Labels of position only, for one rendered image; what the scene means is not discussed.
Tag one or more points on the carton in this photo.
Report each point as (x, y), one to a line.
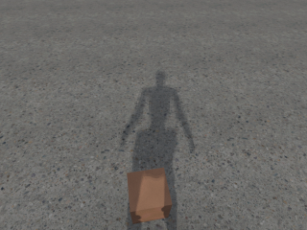
(149, 195)

